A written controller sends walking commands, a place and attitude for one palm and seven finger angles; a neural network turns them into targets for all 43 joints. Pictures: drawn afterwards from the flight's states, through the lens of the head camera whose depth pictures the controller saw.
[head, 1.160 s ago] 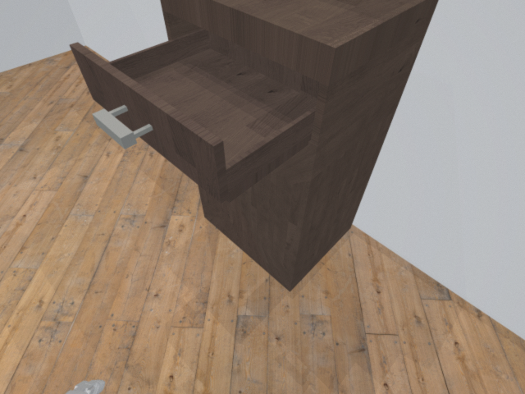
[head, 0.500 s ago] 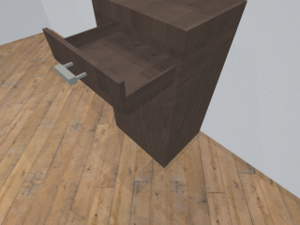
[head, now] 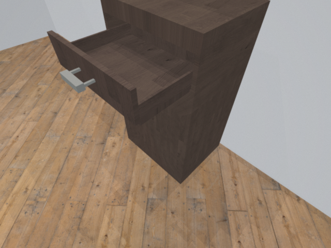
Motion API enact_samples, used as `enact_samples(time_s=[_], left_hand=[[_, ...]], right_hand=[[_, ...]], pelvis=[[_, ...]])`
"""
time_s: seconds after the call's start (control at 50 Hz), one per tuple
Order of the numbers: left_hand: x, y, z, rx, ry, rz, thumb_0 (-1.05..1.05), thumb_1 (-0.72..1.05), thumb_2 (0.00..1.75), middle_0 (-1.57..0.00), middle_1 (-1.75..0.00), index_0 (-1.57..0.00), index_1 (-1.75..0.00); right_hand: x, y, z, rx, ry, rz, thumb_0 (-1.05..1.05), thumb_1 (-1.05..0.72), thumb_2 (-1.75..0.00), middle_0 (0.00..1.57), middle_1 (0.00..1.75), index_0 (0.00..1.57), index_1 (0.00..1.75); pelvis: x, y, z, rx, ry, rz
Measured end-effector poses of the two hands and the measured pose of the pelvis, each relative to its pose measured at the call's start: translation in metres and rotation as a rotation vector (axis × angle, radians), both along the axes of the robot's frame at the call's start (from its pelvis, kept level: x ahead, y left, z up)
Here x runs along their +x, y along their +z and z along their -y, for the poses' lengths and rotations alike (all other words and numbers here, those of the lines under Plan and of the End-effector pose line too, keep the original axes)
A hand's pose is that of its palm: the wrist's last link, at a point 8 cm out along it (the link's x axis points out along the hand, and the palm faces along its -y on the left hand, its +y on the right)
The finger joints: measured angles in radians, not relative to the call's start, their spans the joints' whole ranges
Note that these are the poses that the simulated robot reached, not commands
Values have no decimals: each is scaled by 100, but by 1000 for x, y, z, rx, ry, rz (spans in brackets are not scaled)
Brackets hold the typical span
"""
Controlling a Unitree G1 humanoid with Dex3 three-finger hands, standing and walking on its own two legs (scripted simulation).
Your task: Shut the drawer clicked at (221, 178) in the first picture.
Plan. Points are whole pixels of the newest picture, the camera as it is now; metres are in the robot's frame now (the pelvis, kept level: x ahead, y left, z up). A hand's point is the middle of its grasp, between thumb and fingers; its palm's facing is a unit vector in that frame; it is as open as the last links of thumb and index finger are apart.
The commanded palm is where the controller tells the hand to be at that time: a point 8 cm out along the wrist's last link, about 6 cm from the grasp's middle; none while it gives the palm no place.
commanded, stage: look at it before walking up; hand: left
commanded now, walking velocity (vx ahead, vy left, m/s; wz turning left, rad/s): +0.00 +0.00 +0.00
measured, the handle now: (78, 78) +0.61 +0.34 +0.07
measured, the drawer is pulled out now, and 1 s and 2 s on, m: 0.27 0.27 0.27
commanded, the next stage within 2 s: walk around to get in front in 0.28 s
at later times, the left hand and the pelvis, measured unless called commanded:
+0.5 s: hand out of the picture +0.07 +0.23 -0.16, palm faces +0.02 -0.95 -0.30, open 7.4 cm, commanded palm none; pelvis +0.01 +0.00 +0.00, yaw +1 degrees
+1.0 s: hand out of the picture +0.00 +0.25 -0.18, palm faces +0.29 -0.93 -0.24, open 7.4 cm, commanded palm none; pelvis -0.01 +0.03 -0.01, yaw +16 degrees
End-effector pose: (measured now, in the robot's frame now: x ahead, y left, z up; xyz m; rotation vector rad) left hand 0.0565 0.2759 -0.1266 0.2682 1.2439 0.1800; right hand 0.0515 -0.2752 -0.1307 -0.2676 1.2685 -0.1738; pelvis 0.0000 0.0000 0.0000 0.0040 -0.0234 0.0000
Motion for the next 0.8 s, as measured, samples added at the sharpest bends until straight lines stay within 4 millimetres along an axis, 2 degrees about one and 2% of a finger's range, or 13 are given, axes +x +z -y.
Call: enact_samples(time_s=[0.22, 0.44, 0.54, 0.68, 0.8], left_hand=[[-4, -2, -1, 0, 7, -24, 1, 91, 90, -21, -30, -21, -29], [3, -1, -4, 3, 11, -14, 1, 91, 90, -21, -30, -21, -29], [4, -4, -1, 2, 46, 5, 1, 91, 90, -20, -30, -20, -29], [-18, -17, 2, -25, 127, 34, 0, 91, 90, -21, -30, -21, -30], [-49, -38, -14, -59, 222, 15, 0, 91, 90, -21, -30, -21, -30]], right_hand=[[1, 1, 1, -8, -3, -12, 1, -91, -89, 21, 30, 20, 30], [10, 2, 0, -10, 4, -2, 1, -91, -89, 21, 30, 20, 30], [13, -5, -7, 5, 20, -15, 1, -91, -90, 20, 30, 20, 30], [16, -18, -29, 33, 68, -41, 1, -91, -90, 20, 30, 20, 30], [24, -20, -56, 29, 137, -22, 1, -91, -90, 20, 30, 20, 30]], pelvis=[[3, 0, 0, -1, -2, -3], [8, 0, -1, -1, 4, -5], [6, -4, -2, 1, 35, -12], [-3, -15, -9, -16, 119, -12], [-9, -25, -27, -3, 199, -5]])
